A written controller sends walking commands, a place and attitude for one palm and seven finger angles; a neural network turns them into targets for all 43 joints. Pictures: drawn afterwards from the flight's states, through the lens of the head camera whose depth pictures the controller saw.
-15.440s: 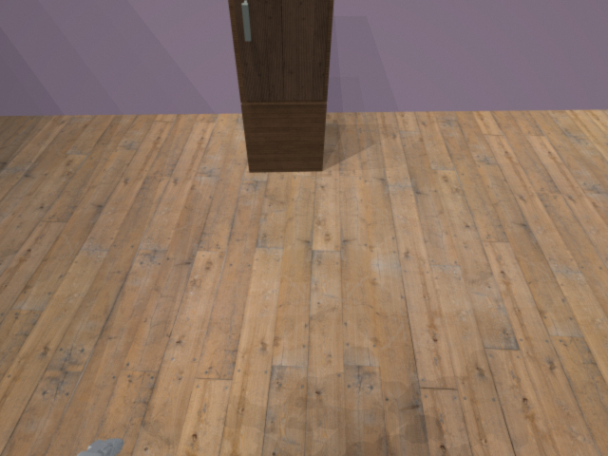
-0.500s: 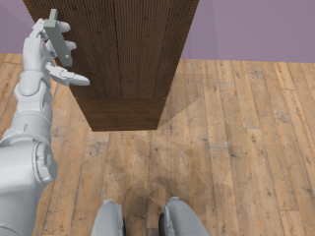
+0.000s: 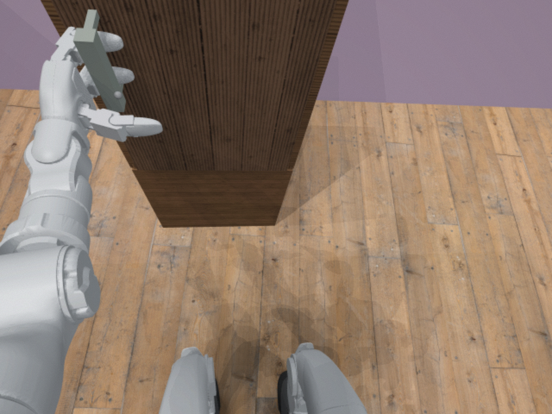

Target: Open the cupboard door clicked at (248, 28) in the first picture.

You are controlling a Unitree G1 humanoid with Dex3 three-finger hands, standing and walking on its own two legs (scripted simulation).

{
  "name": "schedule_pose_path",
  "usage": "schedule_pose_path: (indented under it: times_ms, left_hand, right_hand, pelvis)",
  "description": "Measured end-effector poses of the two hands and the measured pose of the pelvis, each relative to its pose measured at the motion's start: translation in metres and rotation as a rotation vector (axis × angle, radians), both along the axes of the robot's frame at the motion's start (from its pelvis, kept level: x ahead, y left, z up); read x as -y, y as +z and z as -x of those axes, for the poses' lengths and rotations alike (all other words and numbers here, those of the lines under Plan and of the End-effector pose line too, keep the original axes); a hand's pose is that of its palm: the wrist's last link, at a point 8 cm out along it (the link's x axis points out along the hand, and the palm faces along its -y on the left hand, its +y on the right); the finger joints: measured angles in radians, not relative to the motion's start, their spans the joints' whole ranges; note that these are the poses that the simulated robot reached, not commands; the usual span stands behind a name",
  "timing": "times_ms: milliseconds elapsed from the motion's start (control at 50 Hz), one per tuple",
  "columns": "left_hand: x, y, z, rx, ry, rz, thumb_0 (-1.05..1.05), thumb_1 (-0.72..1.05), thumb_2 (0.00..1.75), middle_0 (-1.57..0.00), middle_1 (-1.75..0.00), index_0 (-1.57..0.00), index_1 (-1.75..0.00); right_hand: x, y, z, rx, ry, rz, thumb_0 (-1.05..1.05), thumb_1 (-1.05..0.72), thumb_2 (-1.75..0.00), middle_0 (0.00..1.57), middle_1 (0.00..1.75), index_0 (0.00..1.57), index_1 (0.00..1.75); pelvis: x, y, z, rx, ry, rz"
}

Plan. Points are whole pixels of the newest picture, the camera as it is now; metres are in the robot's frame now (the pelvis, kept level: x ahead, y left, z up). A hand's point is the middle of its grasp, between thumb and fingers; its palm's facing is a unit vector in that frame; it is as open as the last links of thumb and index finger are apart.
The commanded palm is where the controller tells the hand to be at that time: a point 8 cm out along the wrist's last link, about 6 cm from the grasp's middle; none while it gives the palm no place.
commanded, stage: close the thumb around the handle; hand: left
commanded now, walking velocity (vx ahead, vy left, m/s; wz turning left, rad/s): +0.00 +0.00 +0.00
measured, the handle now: (105, 64) +0.58 +0.19 +0.08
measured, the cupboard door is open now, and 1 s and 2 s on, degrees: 0 10 51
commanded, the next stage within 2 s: pull the door open along its arc in 0.50 s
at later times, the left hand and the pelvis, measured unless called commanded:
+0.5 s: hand (123, 93) +0.54 +0.16 +0.07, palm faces -0.01 -1.00 -0.01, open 5.5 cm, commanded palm +0.51 +0.20 +0.07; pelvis +0.01 +0.00 +0.01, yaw -1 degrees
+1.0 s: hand (126, 127) +0.48 +0.16 +0.07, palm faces -0.05 -1.00 -0.01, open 5.8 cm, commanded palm +0.42 +0.20 +0.07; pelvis +0.03 +0.00 +0.03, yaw -1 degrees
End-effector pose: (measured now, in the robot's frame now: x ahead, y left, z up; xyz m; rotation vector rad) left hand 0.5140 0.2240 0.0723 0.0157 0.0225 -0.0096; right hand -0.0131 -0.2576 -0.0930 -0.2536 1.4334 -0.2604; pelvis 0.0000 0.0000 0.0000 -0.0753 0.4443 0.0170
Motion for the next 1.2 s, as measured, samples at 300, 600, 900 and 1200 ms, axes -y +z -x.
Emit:
schedule_pose_path:
  times_ms: [300,600,900,1200]
  left_hand:
    - [0.006,0.002,-0.003,-0.001,-0.01,0.004,0.0,0.43,0.69,-0.36,-1.3,-0.35,-1.31]
    - [0.007,0.002,0.0,0.0,-0.004,0.001,0.01,0.78,0.82,-0.36,-1.34,-0.35,-1.35]
    - [0.008,0.001,0.021,0.007,-0.026,0.0,0.01,0.76,0.77,-0.37,-1.35,-0.35,-1.35]
    - [0.052,0.0,0.128,0.041,0.249,0.102,0.03,0.71,0.73,-0.33,-1.35,-0.35,-1.34]
  right_hand:
    - [-0.002,0.001,-0.004,0.02,-0.017,-0.011,0.0,-0.9,-0.9,0.2,0.3,0.21,0.3]
    - [-0.003,0.003,-0.014,0.017,-0.027,-0.025,0.0,-0.9,-0.9,0.2,0.3,0.21,0.3]
    - [-0.002,0.01,-0.04,0.082,-0.047,-0.045,0.0,-0.91,-0.9,0.2,0.3,0.21,0.3]
    - [-0.01,0.023,-0.142,0.352,0.113,-0.117,0.01,-0.91,-0.9,0.2,0.3,0.2,0.3]
  pelvis:
    - [0.0,0.003,-0.005,0.004,-0.013,-0.005]
    - [-0.001,0.009,-0.014,0.012,-0.018,-0.012]
    - [0.001,0.019,-0.025,0.035,-0.039,-0.028]
    - [0.004,0.032,-0.038,0.102,-0.032,-0.047]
